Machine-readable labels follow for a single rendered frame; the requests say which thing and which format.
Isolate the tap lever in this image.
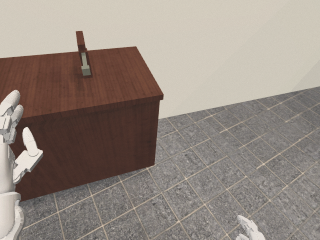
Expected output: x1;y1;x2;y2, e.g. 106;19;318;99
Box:
81;52;91;76

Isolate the counter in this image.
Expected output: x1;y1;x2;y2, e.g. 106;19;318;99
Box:
0;31;164;202

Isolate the robot left hand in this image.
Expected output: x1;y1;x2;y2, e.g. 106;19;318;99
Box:
0;90;43;194

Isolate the robot left forearm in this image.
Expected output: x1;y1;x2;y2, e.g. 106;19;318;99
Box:
0;192;26;240

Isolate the robot right hand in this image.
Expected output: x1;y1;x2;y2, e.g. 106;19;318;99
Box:
236;215;266;240

